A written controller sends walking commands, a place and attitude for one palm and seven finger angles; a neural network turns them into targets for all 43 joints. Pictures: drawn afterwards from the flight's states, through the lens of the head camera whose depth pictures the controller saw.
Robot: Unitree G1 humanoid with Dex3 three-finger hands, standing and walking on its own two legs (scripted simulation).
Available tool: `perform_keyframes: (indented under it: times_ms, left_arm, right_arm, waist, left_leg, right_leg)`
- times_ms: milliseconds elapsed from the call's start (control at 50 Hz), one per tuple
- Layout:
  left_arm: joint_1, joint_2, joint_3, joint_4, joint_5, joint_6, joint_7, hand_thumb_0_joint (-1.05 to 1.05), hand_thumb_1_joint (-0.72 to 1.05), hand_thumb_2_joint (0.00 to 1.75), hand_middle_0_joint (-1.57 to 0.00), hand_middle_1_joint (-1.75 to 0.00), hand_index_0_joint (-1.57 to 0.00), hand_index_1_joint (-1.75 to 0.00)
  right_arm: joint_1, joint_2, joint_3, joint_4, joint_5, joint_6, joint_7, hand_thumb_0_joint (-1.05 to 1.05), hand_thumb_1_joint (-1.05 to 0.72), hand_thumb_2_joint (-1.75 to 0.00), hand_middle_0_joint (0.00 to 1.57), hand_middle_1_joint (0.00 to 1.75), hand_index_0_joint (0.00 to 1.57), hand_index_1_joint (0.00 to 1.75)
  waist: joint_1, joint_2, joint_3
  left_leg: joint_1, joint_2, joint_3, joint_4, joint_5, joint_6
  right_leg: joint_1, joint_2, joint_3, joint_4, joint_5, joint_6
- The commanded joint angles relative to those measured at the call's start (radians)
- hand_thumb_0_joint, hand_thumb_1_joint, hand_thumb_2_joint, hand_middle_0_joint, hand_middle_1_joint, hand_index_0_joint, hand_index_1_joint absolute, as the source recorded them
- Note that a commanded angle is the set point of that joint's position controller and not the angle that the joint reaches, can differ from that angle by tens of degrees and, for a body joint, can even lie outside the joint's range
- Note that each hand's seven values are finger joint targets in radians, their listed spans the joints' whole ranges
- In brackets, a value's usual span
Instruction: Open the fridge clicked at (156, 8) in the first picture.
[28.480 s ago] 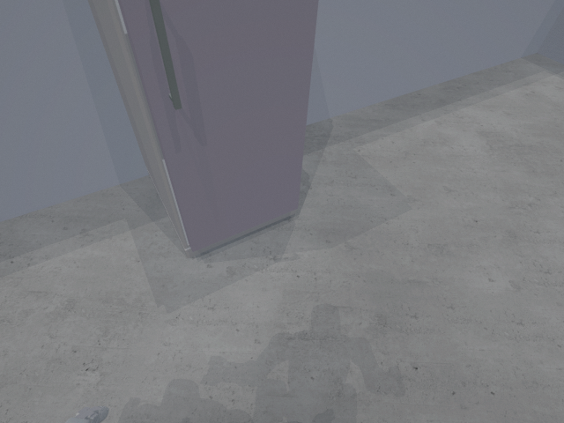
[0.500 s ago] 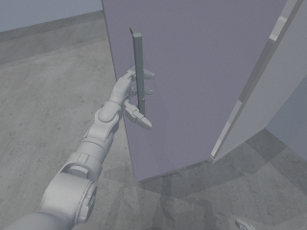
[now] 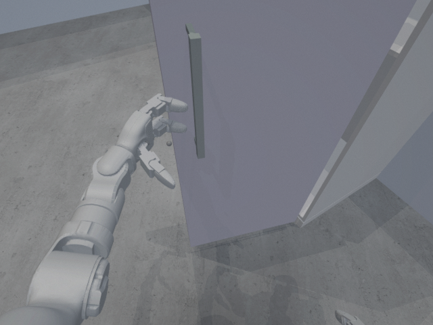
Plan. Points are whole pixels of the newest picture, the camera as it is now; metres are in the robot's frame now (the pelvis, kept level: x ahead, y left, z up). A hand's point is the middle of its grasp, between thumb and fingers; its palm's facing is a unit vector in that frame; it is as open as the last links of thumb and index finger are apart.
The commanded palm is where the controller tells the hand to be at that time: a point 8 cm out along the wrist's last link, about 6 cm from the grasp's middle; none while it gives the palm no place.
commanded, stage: slip the hand off the handle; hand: left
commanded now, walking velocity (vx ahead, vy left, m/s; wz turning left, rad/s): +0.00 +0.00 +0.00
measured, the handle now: (196, 102) +0.50 +0.03 +0.14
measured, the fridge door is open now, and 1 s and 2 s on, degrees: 73 73 73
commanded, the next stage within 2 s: draw the hand back to the body in 0.84 s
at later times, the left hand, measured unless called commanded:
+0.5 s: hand (167, 173) +0.35 +0.08 +0.11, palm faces -0.41 -0.90 -0.13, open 14.6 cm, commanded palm +0.34 +0.13 +0.12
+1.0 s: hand (180, 208) +0.28 +0.05 +0.11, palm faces -0.39 -0.91 -0.14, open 14.6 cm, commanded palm +0.28 +0.11 +0.12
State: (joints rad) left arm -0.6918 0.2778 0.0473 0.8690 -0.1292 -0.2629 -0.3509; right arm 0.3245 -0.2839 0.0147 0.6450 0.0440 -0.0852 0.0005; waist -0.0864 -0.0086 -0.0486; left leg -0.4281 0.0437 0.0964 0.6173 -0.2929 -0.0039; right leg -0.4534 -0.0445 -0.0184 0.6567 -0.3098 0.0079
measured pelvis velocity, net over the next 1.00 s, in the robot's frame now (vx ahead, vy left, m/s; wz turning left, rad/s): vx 0.00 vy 0.00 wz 0.03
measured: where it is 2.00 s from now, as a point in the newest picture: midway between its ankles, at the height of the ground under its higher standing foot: outside the picture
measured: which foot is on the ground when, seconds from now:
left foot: down 0.00-1.00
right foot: down 0.00-1.00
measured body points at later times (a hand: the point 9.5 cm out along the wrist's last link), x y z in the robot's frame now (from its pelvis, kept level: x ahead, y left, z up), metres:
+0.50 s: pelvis +0.00 +0.02 +0.00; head +0.01 +0.01 +0.45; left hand +0.37 +0.13 +0.11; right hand +0.14 -0.23 -0.09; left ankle +0.01 +0.13 -0.72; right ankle +0.01 -0.12 -0.72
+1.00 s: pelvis +0.00 +0.00 +0.00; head -0.01 -0.02 +0.45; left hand +0.30 +0.10 +0.12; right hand +0.19 -0.22 -0.07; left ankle +0.01 +0.13 -0.72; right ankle +0.01 -0.12 -0.72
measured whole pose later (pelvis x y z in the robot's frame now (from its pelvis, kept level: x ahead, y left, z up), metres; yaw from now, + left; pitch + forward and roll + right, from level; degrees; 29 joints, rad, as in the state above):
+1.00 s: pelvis +0.00 +0.00 +0.00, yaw +2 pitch +0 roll +1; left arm -0.11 0.19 -0.18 0.10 -0.12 -0.05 -0.23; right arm 0.21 -0.25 0.06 0.54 0.05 -0.11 0.01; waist -0.02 0.02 -0.04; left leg -0.33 0.04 0.06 0.63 -0.31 -0.01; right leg -0.34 -0.05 -0.05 0.67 -0.34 0.01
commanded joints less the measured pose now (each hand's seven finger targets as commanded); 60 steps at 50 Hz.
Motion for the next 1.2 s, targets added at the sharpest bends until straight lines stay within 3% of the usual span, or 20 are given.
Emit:
perform_keyframes:
  times_ms: [0,60,120,200,280,320,340,400,460,540,800,880,940,960,980,1000,1060,1100,1160,1180]
  left_arm:
    - [-0.418,0.147,0.056,-0.222,-0.035,-0.059,-0.024,0.0,-0.55,0.2,-0.25,-1.15,-0.25,-1.15]
    - [-0.465,0.148,0.043,-0.221,-0.03,-0.056,-0.022,0.0,-0.55,0.2,-0.25,-1.15,-0.25,-1.15]
    - [-0.488,0.133,0.028,-0.246,-0.031,-0.057,-0.021,0.0,-0.55,0.2,-0.25,-1.15,-0.25,-1.15]
    - [-0.354,0.062,-0.01,-0.322,-0.053,-0.042,-0.028,0.0,-0.55,0.2,-0.25,-1.15,-0.25,-1.15]
    - [-0.245,0.059,-0.006,-0.385,-0.047,-0.011,0.0,0.0,-0.55,0.2,-0.25,-1.15,-0.25,-1.15]
    - [-0.198,0.076,0.003,-0.469,-0.035,-0.006,0.019,0.0,-0.55,0.2,-0.25,-1.15,-0.25,-1.15]
    - [-0.187,0.037,-0.029,-0.512,-0.035,0.001,0.026,0.0,-0.55,0.2,-0.25,-1.15,-0.25,-1.15]
    - [-0.163,0.064,-0.018,-0.581,-0.025,0.016,0.052,0.0,-0.55,0.2,-0.25,-1.15,-0.25,-1.15]
    - [-0.131,0.026,-0.058,-0.693,-0.025,0.031,0.06,0.0,-0.55,0.2,-0.25,-1.15,-0.25,-1.15]
    - [-0.036,-0.032,-0.112,-0.73,-0.022,0.071,0.07,0.0,-0.55,0.2,-0.25,-1.15,-0.25,-1.15]
    - [0.29,-0.044,-0.15,-0.991,-0.009,0.131,0.088,0.0,-0.55,0.2,-0.25,-1.15,-0.25,-1.15]
    - [0.243,-0.006,-0.124,-0.992,0.008,0.147,0.115,0.0,-0.55,0.2,-0.25,-1.15,-0.25,-1.15]
    - [0.198,-0.015,-0.139,-1.013,0.01,0.145,0.122,0.0,-0.55,0.2,-0.25,-1.15,-0.25,-1.15]
    - [0.234,-0.07,-0.019,-1.023,-0.086,0.146,0.22,0.0,-0.55,0.2,-0.25,-1.15,-0.25,-1.15]
    - [0.272,-0.106,-0.07,-1.035,-0.065,0.151,0.262,0.0,-0.55,0.2,-0.25,-1.15,-0.25,-1.15]
    - [0.298,-0.087,-0.034,-1.026,-0.073,0.16,0.304,0.0,-0.55,0.2,-0.25,-1.15,-0.25,-1.15]
    - [0.378,-0.167,-0.047,-1.095,-0.068,0.183,0.421,0.0,-0.55,0.2,-0.25,-1.15,-0.25,-1.15]
    - [0.423,-0.225,-0.08,-1.119,-0.04,0.217,0.511,0.0,-0.55,0.2,-0.25,-1.15,-0.25,-1.15]
    - [0.461,-0.25,-0.12,-1.187,0.055,0.305,0.647,0.0,-0.55,0.2,-0.25,-1.15,-0.25,-1.15]
    - [0.455,-0.236,-0.136,-1.205,0.085,0.328,0.666,0.0,-0.55,0.2,-0.25,-1.15,-0.25,-1.15]
  right_arm:
    - [-0.016,-0.147,-0.056,-0.135,0.005,-0.045,-0.015,0.0,-0.9,-0.9,0.2,0.3,0.2,0.3]
    - [-0.01,-0.148,-0.054,-0.128,0.009,-0.045,-0.017,0.0,-0.9,-0.9,0.2,0.3,0.2,0.3]
    - [-0.013,-0.145,-0.05,-0.133,0.008,-0.051,-0.017,0.0,-0.9,-0.9,0.2,0.3,0.2,0.3]
    - [-0.034,-0.141,-0.05,-0.16,0.008,-0.066,-0.007,0.0,-0.9,-0.9,0.2,0.3,0.2,0.3]
    - [-0.059,-0.131,-0.049,-0.179,0.013,-0.06,0.007,0.0,-0.9,-0.9,0.2,0.3,0.2,0.3]
    - [-0.077,-0.127,-0.048,-0.196,0.012,-0.061,0.01,0.0,-0.9,-0.9,0.2,0.3,0.2,0.3]
    - [-0.089,-0.117,-0.044,-0.206,0.014,-0.064,0.013,0.0,-0.9,-0.9,0.2,0.3,0.2,0.3]
    - [-0.094,-0.12,-0.044,-0.21,0.011,-0.061,0.008,0.0,-0.9,-0.9,0.2,0.3,0.2,0.3]
    - [-0.129,-0.103,-0.036,-0.225,0.014,-0.075,0.008,0.0,-0.9,-0.9,0.2,0.3,0.2,0.3]
    - [-0.146,-0.092,-0.024,-0.227,0.014,-0.08,0.008,0.0,-0.9,-0.9,0.2,0.3,0.2,0.3]
    - [-0.212,-0.066,-0.009,-0.281,0.006,-0.082,0.018,0.0,-0.9,-0.9,0.2,0.3,0.2,0.3]
    - [-0.213,-0.07,-0.002,-0.268,0.007,-0.07,0.007,0.0,-0.9,-0.9,0.2,0.3,0.2,0.3]
    - [-0.216,-0.065,0.003,-0.266,0.005,-0.073,-0.002,0.0,-0.9,-0.9,0.2,0.3,0.2,0.3]
    - [-0.261,-0.039,-0.004,-0.265,0.015,-0.083,-0.007,0.0,-0.9,-0.9,0.2,0.3,0.2,0.3]
    - [-0.261,-0.039,0.003,-0.259,0.01,-0.093,-0.002,0.0,-0.9,-0.9,0.2,0.3,0.2,0.3]
    - [-0.258,-0.039,0.001,-0.252,0.009,-0.098,-0.001,0.0,-0.9,-0.9,0.2,0.3,0.2,0.3]
    - [-0.257,-0.025,-0.008,-0.248,0.007,-0.11,0.006,0.0,-0.9,-0.9,0.2,0.3,0.2,0.3]
    - [-0.256,-0.02,-0.011,-0.239,0.003,-0.109,0.013,0.0,-0.9,-0.9,0.2,0.3,0.2,0.3]
    - [-0.257,-0.025,-0.017,-0.237,-0.01,-0.08,0.019,0.0,-0.9,-0.9,0.2,0.3,0.2,0.3]
    - [-0.253,-0.03,-0.017,-0.236,-0.014,-0.071,0.016,0.0,-0.9,-0.9,0.2,0.3,0.2,0.3]
  waist:
    - [0.012,-0.045,-0.324]
    - [-0.002,-0.036,-0.288]
    - [-0.006,0.017,-0.331]
    - [0.021,0.01,-0.37]
    - [0.031,-0.049,-0.285]
    - [0.049,-0.006,-0.297]
    - [0.045,0.009,-0.295]
    - [0.04,-0.065,-0.286]
    - [0.046,0.017,-0.297]
    - [0.041,-0.011,-0.243]
    - [0.074,-0.062,-0.211]
    - [0.052,-0.05,-0.134]
    - [0.047,-0.044,-0.16]
    - [0.108,-0.043,-0.192]
    - [0.105,-0.015,-0.212]
    - [0.111,-0.075,-0.206]
    - [0.132,-0.022,-0.229]
    - [0.132,-0.065,-0.191]
    - [0.124,-0.005,-0.158]
    - [0.109,-0.027,-0.158]
  left_leg:
    - [0.195,-0.059,-0.052,-0.041,0.195,0.041]
    - [0.187,-0.052,-0.067,-0.045,0.146,0.035]
    - [0.239,-0.049,-0.082,-0.036,0.16,0.031]
    - [0.279,-0.042,-0.093,-0.031,0.243,0.028]
    - [0.214,-0.036,-0.089,-0.048,0.188,0.027]
    - [0.226,-0.038,-0.085,-0.052,0.203,0.026]
    - [0.235,-0.038,-0.083,-0.053,0.198,0.026]
    - [0.227,-0.034,-0.089,-0.061,0.169,0.032]
    - [0.264,-0.033,-0.084,-0.066,0.181,0.027]
    - [0.251,-0.033,-0.088,-0.072,0.166,0.029]
    - [0.218,-0.044,-0.067,-0.071,0.143,0.041]
    - [0.182,-0.047,-0.064,-0.074,0.043,0.04]
    - [0.198,-0.052,-0.066,-0.07,0.043,0.044]
    - [0.175,-0.051,-0.067,-0.067,0.033,0.022]
    - [0.197,-0.048,-0.062,-0.072,0.043,0.021]
    - [0.183,-0.044,-0.069,-0.071,0.056,0.023]
    - [0.194,-0.043,-0.048,-0.062,0.123,0.016]
    - [0.181,-0.036,-0.056,-0.055,0.151,0.016]
    - [0.185,-0.035,-0.054,-0.058,0.139,0.019]
    - [0.192,-0.034,-0.056,-0.056,0.136,0.024]
  right_leg:
    - [0.086,0.056,-0.002,-0.079,0.314,-0.031]
    - [0.037,0.058,-0.011,-0.08,0.237,-0.031]
    - [0.011,0.059,-0.019,-0.065,0.219,-0.037]
    - [0.024,0.058,-0.032,-0.042,0.262,-0.041]
    - [0.027,0.056,-0.036,-0.053,0.228,-0.033]
    - [0.05,0.053,-0.033,-0.051,0.238,-0.036]
    - [0.046,0.052,-0.035,-0.053,0.233,-0.035]
    - [0.067,0.055,-0.035,-0.066,0.214,-0.029]
    - [0.071,0.053,-0.036,-0.069,0.214,-0.032]
    - [0.063,0.054,-0.042,-0.08,0.207,-0.028]
    - [0.141,0.04,-0.029,-0.096,0.213,-0.018]
    - [0.091,0.038,-0.021,-0.124,0.096,-0.011]
    - [0.098,0.038,-0.017,-0.128,0.088,-0.011]
    - [0.134,0.042,-0.03,-0.132,0.051,-0.016]
    - [0.14,0.042,-0.029,-0.129,0.058,-0.015]
    - [0.155,0.043,-0.032,-0.135,0.067,-0.012]
    - [0.189,0.04,-0.03,-0.13,0.158,-0.011]
    - [0.182,0.044,-0.042,-0.129,0.178,-0.01]
    - [0.161,0.037,-0.041,-0.142,0.15,-0.01]
    - [0.157,0.036,-0.037,-0.151,0.147,-0.008]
